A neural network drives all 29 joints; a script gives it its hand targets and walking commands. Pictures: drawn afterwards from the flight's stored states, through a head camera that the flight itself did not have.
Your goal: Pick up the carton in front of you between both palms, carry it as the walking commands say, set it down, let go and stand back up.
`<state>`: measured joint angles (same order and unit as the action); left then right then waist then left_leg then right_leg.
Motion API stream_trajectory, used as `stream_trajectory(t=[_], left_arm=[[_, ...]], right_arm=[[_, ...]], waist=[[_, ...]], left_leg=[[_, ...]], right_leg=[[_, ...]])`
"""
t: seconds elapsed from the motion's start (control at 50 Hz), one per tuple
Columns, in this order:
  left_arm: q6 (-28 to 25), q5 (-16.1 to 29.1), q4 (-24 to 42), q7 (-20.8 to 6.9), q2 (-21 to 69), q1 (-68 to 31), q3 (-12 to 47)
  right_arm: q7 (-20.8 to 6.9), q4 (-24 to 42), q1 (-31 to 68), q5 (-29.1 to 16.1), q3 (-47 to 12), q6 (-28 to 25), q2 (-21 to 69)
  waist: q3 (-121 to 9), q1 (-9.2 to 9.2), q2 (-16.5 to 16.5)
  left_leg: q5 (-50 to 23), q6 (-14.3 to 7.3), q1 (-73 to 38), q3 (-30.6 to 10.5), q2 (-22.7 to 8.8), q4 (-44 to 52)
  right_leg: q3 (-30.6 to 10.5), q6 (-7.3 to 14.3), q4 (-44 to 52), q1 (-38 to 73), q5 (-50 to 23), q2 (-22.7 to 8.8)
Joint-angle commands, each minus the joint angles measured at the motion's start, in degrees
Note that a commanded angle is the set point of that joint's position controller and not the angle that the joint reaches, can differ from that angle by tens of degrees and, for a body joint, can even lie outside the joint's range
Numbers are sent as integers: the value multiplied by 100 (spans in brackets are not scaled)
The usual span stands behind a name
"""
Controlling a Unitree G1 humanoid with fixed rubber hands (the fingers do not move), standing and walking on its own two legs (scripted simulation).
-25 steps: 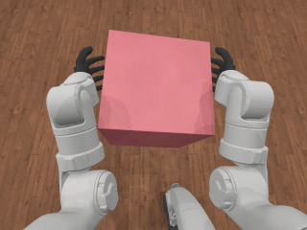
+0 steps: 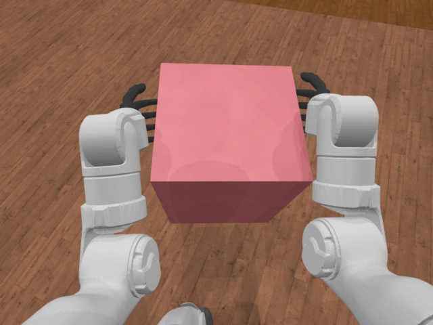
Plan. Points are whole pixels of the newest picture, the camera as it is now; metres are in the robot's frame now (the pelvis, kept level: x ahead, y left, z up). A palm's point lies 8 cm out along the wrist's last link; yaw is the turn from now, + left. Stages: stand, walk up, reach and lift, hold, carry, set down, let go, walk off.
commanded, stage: carry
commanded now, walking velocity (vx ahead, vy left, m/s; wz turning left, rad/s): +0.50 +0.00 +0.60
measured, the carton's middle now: (222, 155) +0.39 +0.01 +0.10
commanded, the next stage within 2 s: none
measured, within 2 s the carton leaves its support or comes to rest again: neither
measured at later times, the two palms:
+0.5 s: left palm (104, 46) +0.61 +0.26 +0.20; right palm (231, 21) +0.71 -0.01 +0.21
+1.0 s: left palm out of the picture +0.92 +0.28 +0.24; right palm out of the picture +0.91 -0.01 +0.27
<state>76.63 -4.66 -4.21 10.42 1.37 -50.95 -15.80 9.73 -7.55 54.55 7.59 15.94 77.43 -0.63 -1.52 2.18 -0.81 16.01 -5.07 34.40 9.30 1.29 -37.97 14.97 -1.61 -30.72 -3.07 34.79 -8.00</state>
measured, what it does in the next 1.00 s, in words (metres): climbs: right foot 0.04 m higher, then left foot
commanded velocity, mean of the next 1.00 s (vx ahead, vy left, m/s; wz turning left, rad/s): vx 0.50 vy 0.00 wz -0.26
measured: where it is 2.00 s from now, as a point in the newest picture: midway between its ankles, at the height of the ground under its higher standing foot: (194, 139)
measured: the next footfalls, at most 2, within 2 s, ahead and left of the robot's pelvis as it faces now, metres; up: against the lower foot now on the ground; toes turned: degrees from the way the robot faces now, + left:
right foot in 0.38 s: +0.42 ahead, -0.08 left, +0.07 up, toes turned +10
left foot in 0.70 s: +0.50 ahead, +0.18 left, +0.06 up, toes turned +10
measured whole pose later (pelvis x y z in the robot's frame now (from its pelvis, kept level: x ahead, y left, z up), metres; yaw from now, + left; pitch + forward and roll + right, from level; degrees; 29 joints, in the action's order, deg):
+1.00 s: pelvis +0.53 +0.15 +0.08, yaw -1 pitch +4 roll -5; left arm 80.7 -5.7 -12.0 12.3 -0.3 -55.2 -12.8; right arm 14.9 -11.1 54.4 3.9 19.7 76.5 0.5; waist -0.3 -3.1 0.1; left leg 26.6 -1.8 9.5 9.9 -1.6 -24.8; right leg 3.6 2.2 -75.9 -46.0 23.0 0.9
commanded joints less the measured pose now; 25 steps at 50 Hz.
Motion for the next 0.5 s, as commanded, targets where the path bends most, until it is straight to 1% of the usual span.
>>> stream_trajectory(t=[0.0, 0.02, 0.04, 0.06, 0.08, 0.1, 0.12, 0.16, 0.18, 0.2, 0.24, 0.26, 0.28, 0.3, 0.32, 0.34, 0.36, 0.38, 0.4, 0.42, 0.44, 0.46, 0.48], left_arm=[[93, 2402, -210, -1673, 5725, -4620, 2869], [80, 2359, -25, -1589, 5822, -4748, 2746], [48, 2246, 60, -1494, 5798, -4698, 2680], [28, 2135, 176, -1400, 5735, -4811, 2546], [26, 2049, 237, -1316, 5720, -4827, 2474], [-11, 1971, 354, -1247, 5666, -4795, 2450], [-52, 1935, 464, -1198, 5653, -4756, 2461], [-118, 1819, 461, -1156, 5620, -4636, 2535], [-147, 1775, 459, -1156, 5608, -4611, 2572], [-171, 1746, 466, -1166, 5595, -4604, 2628], [-193, 1744, 496, -1194, 5570, -4664, 2770], [-190, 1794, 533, -1211, 5591, -4746, 2854], [-180, 1823, 501, -1234, 5619, -4732, 2944], [-172, 1876, 406, -1266, 5689, -4671, 3021], [-164, 1923, 271, -1307, 5771, -4629, 3079], [-153, 1962, 7, -1352, 5782, -4386, 3094], [-157, 2042, -149, -1418, 5827, -4203, 3149], [-158, 2116, -271, -1492, 5944, -4033, 3090], [-176, 2218, -41, -1581, 6093, -4184, 3164], [-165, 2353, 30, -1648, 6194, -4200, 3249], [-157, 2546, 202, -1704, 6326, -4482, 3358], [-182, 2811, 489, -1762, 6546, -4854, 3491], [-202, 3064, 742, -1809, 6705, -5230, 3622]], right_arm=[[-1646, -618, 3693, -2932, -3138, -51, 6122], [-1699, -288, 3953, -3140, -3186, -65, 6401], [-1762, 25, 4399, -3423, -3301, -51, 6770], [-1816, 181, 4800, -3690, -3333, -35, 6980], [-1848, 163, 4883, -3823, -3295, -36, 7082], [-1861, 275, 4924, -3892, -3293, -56, 7150], [-1865, 270, 4851, -3914, -3193, -63, 7202], [-1845, 133, 4623, -3792, -3008, -76, 7169], [-1832, 85, 4534, -3705, -2956, -86, 7136], [-1817, 76, 4502, -3610, -2935, -95, 7107], [-1779, 110, 4472, -3443, -2966, -100, 7025], [-1761, 156, 4488, -3382, -2990, -93, 6971], [-1737, 154, 4419, -3278, -3005, -80, 6856], [-1715, 102, 4324, -3177, -3051, -67, 6781], [-1698, -12, 4142, -3079, -3093, -54, 6742], [-1677, -163, 3933, -2964, -3077, -43, 6649], [-1663, -170, 3823, -2901, -3053, -29, 6591], [-1661, -235, 3818, -2852, -3022, 9, 6589], [-1646, -201, 3913, -2810, -3020, -6, 6722], [-1637, -262, 3809, -2742, -3008, -28, 6737], [-1606, -283, 3619, -2583, -2860, -63, 6578], [-1547, -79, 3635, -2459, -2811, -123, 6447], [-1477, 64, 3625, -2314, -2748, -160, 6336]], waist=[[-3381, -861, 1270], [-3120, -891, 595], [-2992, -891, 148], [-2851, -805, -50], [-2844, -678, 8], [-2861, -646, 150], [-2897, -656, 217], [-2952, -732, 434], [-2929, -740, 487], [-2889, -727, 527], [-2831, -702, 708], [-2837, -681, 793], [-2872, -651, 869], [-3021, -516, 847], [-3303, -172, 669], [-3702, 274, 345], [-4271, 377, -1079], [-4250, 380, -2238], [-3773, 388, -1629], [-3401, 450, -966], [-3264, 416, -622], [-3139, 420, -402], [-3156, 408, -460]], left_leg=[[-2334, -1950, -5633, -5026, -1742, 1369], [-3461, -1846, -5541, -4368, -1504, 985], [-3541, -1537, -5099, -3825, -1416, 879], [-3199, -1338, -4766, -3555, -1358, 927], [-2667, -1148, -4396, -3260, -1262, 1029], [-2460, -1088, -4258, -3185, -1195, 1085], [-2397, -1069, -4161, -3084, -1168, 1133], [-2385, -1120, -4120, -2900, -1166, 1224], [-2419, -1140, -4105, -2779, -1146, 1200], [-2474, -1120, -3964, -2652, -1094, 1184], [-2567, -994, -3604, -2440, -993, 1176], [-2639, -920, -3467, -2332, -939, 1105], [-2684, -859, -3373, -2247, -914, 999], [-3003, -743, -3224, -1948, -874, 719], [-3539, -480, -2835, -1480, -734, -1], [-3370, -114, -2043, -1143, -496, -879], [-1249, 275, -862, -1076, -108, -2272], [1366, 322, 653, -1099, 587, -3371], [1641, 246, 1241, -1325, 330, -3867], [1578, 208, 1432, -1271, 193, -3968], [1463, 192, 1588, -1300, 72, -3799], [1317, 190, 1588, -1399, -64, -3495], [1197, 219, 1475, -1264, -81, -3120]], right_leg=[[-1551, -80, -6092, -4335, -263, 907], [-1756, 23, -6262, -4615, -348, 694], [-1854, 83, -6018, -4740, -425, 584], [-1907, 127, -5694, -4772, -569, 480], [-1861, 155, -5256, -4543, -682, 353], [-1768, 183, -4949, -4474, -599, 376], [-1672, 190, -4627, -4382, -543, 437], [-1499, 148, -3946, -4321, -607, 490], [-1452, 129, -3511, -4291, -625, 475], [-1398, 110, -3059, -4112, -830, 495], [-1236, 103, -2170, -3561, -1364, 626], [-1157, 100, -1771, -3250, -1551, 716], [-1053, 114, -1454, -2920, -1589, 802], [-907, 189, -1035, -2307, -1564, 909], [-712, 290, -391, -1087, -1882, 1053], [-1061, 510, -83, 520, -1994, 834], [-3649, 1147, 260, 1789, -1676, -749], [-5440, 1948, 741, 2588, -2775, -1208], [-5432, 2100, 436, 2494, -3685, -1142], [-4907, 1992, 222, 2085, -4256, -921], [-4558, 1942, 112, 1935, -4255, -865], [-4187, 1757, 90, 1795, -4189, -676], [-3948, 1605, 222, 1733, -4021, -574]])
